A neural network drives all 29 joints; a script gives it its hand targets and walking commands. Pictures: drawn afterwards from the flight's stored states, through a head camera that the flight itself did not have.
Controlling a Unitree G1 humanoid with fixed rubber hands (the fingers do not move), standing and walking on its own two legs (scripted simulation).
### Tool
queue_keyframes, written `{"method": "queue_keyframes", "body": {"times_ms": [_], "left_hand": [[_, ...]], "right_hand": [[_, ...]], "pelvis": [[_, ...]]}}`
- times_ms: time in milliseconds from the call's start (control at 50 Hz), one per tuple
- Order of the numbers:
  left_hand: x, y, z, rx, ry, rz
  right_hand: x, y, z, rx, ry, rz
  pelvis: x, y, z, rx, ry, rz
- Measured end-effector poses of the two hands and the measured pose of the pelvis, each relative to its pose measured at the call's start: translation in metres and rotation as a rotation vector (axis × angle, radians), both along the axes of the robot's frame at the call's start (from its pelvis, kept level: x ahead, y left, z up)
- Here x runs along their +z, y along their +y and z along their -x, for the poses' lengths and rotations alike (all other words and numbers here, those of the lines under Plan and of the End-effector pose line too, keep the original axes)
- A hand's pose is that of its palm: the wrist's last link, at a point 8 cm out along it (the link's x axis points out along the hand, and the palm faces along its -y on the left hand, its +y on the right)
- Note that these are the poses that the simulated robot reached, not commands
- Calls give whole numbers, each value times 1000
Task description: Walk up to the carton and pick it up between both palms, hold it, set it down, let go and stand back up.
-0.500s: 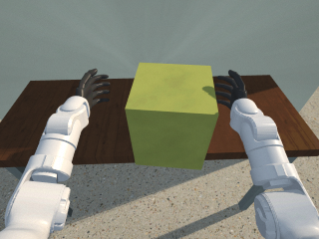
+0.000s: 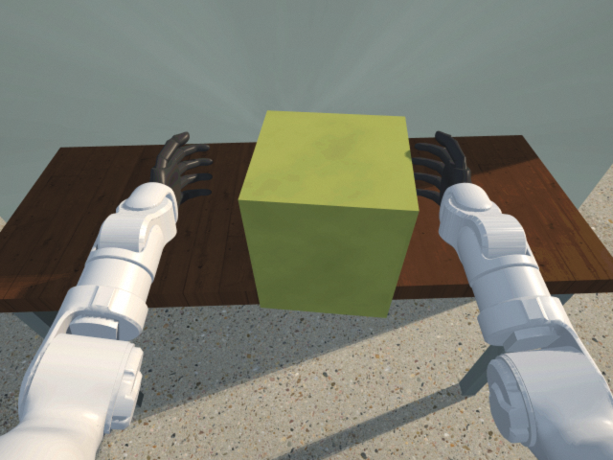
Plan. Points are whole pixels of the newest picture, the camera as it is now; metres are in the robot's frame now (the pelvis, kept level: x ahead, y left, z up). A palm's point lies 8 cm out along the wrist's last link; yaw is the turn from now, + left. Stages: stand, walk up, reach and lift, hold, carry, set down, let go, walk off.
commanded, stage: set down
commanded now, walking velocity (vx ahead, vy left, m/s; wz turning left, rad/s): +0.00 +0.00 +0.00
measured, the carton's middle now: (328, 217) +0.47 -0.01 +0.05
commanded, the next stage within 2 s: let go in 0.66 s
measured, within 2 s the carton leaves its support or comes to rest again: rests again in 0.34 s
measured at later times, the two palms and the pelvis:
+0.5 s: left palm (159, 148) +0.49 +0.23 +0.17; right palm (441, 151) +0.49 -0.16 +0.17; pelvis +0.02 +0.00 +0.00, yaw -1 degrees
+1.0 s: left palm (97, 114) +0.46 +0.27 +0.24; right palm (436, 116) +0.48 -0.14 +0.23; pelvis +0.00 +0.00 +0.00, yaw +0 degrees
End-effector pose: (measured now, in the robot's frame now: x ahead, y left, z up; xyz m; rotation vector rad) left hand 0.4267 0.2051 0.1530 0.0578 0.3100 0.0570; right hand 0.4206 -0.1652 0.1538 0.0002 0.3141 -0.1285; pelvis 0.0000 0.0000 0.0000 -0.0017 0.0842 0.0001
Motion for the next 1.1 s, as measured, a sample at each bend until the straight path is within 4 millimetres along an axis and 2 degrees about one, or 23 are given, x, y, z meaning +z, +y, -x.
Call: {"method": "queue_keyframes", "body": {"times_ms": [100,260,440,580,740,880,1020,1100], "left_hand": [[-3,3,-5,10,-27,4],[10,10,-29,27,-86,4],[17,18,-58,27,-134,0],[27,28,-69,28,-172,17],[54,40,-64,36,-198,22],[78,53,-48,70,-190,14],[94,65,-29,102,-196,17],[95,73,-20,122,-205,26]], "right_hand": [[-2,1,-6,1,-31,7],[7,2,-28,-5,-78,16],[12,3,-58,4,-136,8],[18,4,-72,18,-152,1],[36,8,-71,32,-157,0],[57,16,-65,51,-159,-19],[74,27,-58,78,-173,-22],[76,30,-55,83,-174,-24]], "pelvis": [[-1,-2,1,-1,20,-2],[-3,-3,-1,-7,64,-4],[-2,1,-14,-14,114,-1],[-1,3,-22,-17,135,-1],[0,3,-22,-14,131,-1],[0,3,-9,-11,105,-2],[0,0,3,2,96,-2],[-1,-2,7,9,90,-2]]}}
